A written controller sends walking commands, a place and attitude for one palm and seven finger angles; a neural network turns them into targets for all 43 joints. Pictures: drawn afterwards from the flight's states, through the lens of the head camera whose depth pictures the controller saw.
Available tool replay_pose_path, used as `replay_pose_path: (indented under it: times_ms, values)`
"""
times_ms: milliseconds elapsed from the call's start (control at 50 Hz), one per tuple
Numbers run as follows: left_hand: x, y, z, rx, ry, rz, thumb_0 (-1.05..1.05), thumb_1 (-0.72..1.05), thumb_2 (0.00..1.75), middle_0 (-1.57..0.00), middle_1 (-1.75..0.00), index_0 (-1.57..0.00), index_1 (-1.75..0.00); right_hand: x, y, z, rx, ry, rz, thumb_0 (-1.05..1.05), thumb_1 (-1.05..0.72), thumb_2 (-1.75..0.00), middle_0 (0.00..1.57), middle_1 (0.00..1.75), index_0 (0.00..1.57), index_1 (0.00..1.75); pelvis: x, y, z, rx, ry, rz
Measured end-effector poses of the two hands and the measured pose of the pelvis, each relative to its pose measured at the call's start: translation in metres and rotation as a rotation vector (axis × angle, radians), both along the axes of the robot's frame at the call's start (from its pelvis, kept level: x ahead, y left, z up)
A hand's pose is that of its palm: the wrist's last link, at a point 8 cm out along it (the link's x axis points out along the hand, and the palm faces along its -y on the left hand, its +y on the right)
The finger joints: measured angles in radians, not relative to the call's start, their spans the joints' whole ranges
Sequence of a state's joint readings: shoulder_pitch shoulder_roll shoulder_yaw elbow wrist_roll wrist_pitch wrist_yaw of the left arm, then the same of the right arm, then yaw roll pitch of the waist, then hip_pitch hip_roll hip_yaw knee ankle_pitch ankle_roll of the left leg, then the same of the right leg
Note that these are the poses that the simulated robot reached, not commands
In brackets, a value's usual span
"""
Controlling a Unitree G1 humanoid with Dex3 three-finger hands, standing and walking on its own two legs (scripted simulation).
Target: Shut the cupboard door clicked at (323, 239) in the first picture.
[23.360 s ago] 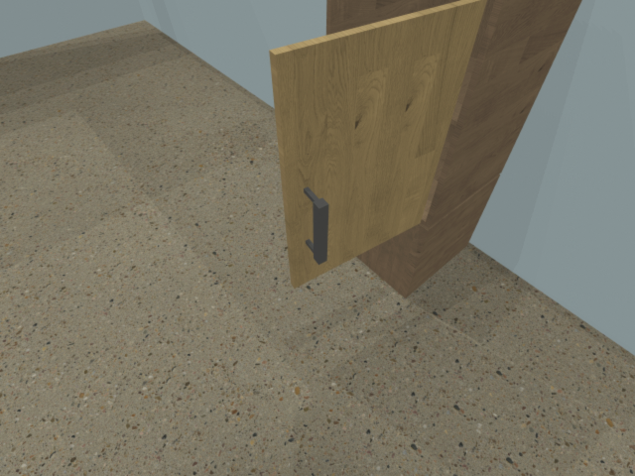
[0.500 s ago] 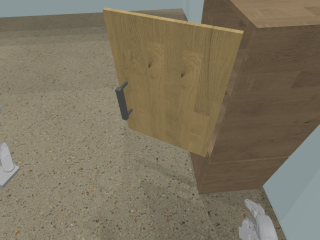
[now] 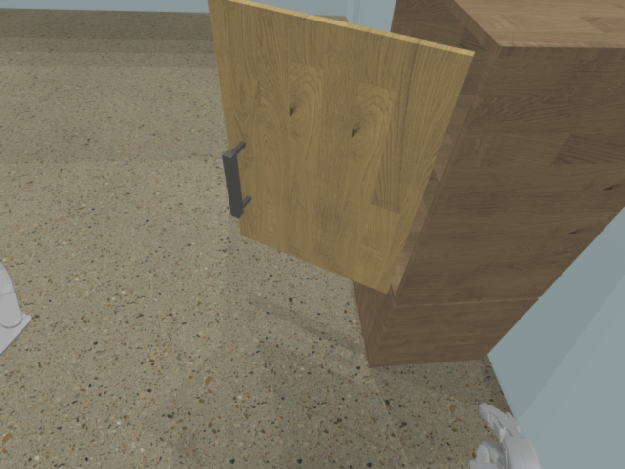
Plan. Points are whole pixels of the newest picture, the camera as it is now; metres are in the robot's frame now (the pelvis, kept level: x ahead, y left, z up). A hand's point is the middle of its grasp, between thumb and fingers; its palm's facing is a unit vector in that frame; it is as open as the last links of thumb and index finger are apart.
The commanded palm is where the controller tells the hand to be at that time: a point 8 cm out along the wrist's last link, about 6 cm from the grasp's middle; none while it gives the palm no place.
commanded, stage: step back with the hand held close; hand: left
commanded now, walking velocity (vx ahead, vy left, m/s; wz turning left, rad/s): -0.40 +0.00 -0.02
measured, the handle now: (239, 180) +0.70 +0.19 -0.09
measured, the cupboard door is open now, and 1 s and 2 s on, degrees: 59 59 59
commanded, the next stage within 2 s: stop stepping back and stand still in 1.14 s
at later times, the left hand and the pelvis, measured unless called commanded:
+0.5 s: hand out of the picture +0.14 +0.28 +0.18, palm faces +0.51 -0.70 -0.50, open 7.4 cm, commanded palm +0.07 +0.30 +0.20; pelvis -0.04 -0.01 +0.00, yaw +6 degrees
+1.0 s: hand out of the picture +0.07 +0.29 +0.18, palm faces +0.44 -0.78 -0.45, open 7.4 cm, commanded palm +0.00 +0.32 +0.20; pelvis -0.13 +0.01 +0.01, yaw +2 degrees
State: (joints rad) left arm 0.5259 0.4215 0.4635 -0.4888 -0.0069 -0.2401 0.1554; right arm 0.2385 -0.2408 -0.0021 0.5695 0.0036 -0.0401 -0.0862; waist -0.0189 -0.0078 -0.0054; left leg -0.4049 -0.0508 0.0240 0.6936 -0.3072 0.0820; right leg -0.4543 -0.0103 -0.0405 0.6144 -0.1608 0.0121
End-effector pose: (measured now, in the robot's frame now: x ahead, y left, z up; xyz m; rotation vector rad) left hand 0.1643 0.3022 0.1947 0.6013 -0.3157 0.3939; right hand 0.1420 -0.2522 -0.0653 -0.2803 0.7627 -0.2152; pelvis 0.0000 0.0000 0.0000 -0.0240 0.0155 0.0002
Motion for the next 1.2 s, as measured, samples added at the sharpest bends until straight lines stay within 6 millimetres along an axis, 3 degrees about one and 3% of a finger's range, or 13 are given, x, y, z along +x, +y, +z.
replay_pose_path:
  times_ms: [140, 280, 380, 560, 660, 760, 820, 900, 980, 1060, 1200]
  values:
    - [-0.013, 0.001, 0.006, 0.044, -0.03, 0.02, 0.01, 0.89, 0.9, -0.21, -0.3, -0.21, -0.31, 0.004, 0.006, -0.004, 0.022, -0.012, 0.033, 0.01, -0.9, -0.9, 0.21, 0.3, 0.2, 0.3, -0.006, -0.008, -0.004, -0.004, -0.004, 0.023]
    - [-0.03, -0.01, -0.005, 0.002, -0.021, 0.032, 0.01, 0.89, 0.9, -0.21, -0.3, -0.21, -0.31, 0.009, 0.002, -0.006, 0.032, -0.028, 0.069, 0.01, -0.9, -0.9, 0.21, 0.3, 0.2, 0.3, -0.019, -0.015, -0.008, 0.006, 0.004, 0.038]
    - [-0.046, -0.012, -0.004, -0.005, -0.016, 0.007, 0.01, 0.89, 0.9, -0.21, -0.3, -0.22, -0.31, 0.001, 0.001, 0.002, 0.012, -0.023, 0.074, 0.01, -0.9, -0.9, 0.21, 0.3, 0.2, 0.3, -0.032, -0.013, -0.003, 0.006, 0.015, 0.065]
    - [-0.085, 0.012, 0.011, 0.022, -0.062, 0.121, 0.01, 0.89, 0.9, -0.22, -0.3, -0.22, -0.31, -0.014, 0.01, 0.006, 0.01, -0.042, 0.095, 0.01, -0.9, -0.9, 0.21, 0.3, 0.2, 0.3, -0.044, -0.014, 0.002, -0.05, 0.032, 0.101]
    - [-0.089, -0.005, -0.001, -0.072, -0.053, 0.105, 0.01, 0.89, 0.9, -0.21, -0.3, -0.21, -0.31, -0.019, 0.015, 0.002, 0.044, -0.034, 0.138, 0.01, -0.9, -0.9, 0.21, 0.3, 0.2, 0.3, -0.068, -0.022, 0.005, -0.033, 0.061, 0.042]
    - [-0.089, -0.033, 0.003, -0.081, -0.027, -0.055, 0.01, 0.89, 0.9, -0.21, -0.3, -0.21, -0.31, -0.039, 0.013, 0.013, 0.071, -0.074, 0.088, 0.01, -0.9, -0.9, 0.21, 0.3, 0.2, 0.3, -0.092, -0.026, 0.009, -0.034, 0.037, 0.032]
    - [-0.1, -0.035, 0.011, -0.014, -0.015, -0.116, 0.01, 0.89, 0.9, -0.21, -0.3, -0.21, -0.31, -0.055, 0.008, 0.024, 0.065, -0.113, 0.048, 0.01, -0.9, -0.9, 0.21, 0.3, 0.2, 0.3, -0.101, -0.024, 0.01, -0.039, 0.024, 0.032]
    - [-0.12, -0.014, 0.016, 0.034, -0.009, -0.094, 0.01, 0.88, 0.9, -0.22, -0.3, -0.22, -0.31, -0.083, -0.001, 0.03, 0.014, -0.104, 0.011, 0.01, -0.9, -0.9, 0.21, 0.3, 0.2, 0.3, -0.11, -0.012, 0.011, -0.042, 0.014, 0.03]
    - [-0.137, 0.018, 0.007, -0.009, -0.022, -0.035, 0.01, 0.89, 0.9, -0.22, -0.3, -0.22, -0.31, -0.112, -0.001, 0.026, -0.047, -0.047, -0.02, 0.01, -0.9, -0.9, 0.21, 0.3, 0.2, 0.3, -0.122, 0.008, 0.008, -0.067, -0.004, 0.039]
    - [-0.153, 0.041, -0.005, -0.075, 0.002, 0.007, 0.01, 0.89, 0.9, -0.21, -0.3, -0.21, -0.31, -0.14, 0.015, 0.025, -0.061, -0.005, -0.015, 0.01, -0.9, -0.9, 0.2, 0.3, 0.2, 0.3, -0.146, 0.021, 0.012, -0.102, -0.007, 0.053]
    - [-0.214, 0.047, 0.012, -0.075, -0.084, -0.031, 0.01, 0.89, 0.9, -0.21, -0.3, -0.21, -0.31, -0.161, 0.067, 0.026, 0.008, -0.058, 0.099, 0.02, -0.9, -0.9, 0.2, 0.3, 0.2, 0.3, -0.191, 0.034, 0.01, -0.107, 0.025, 0.046]
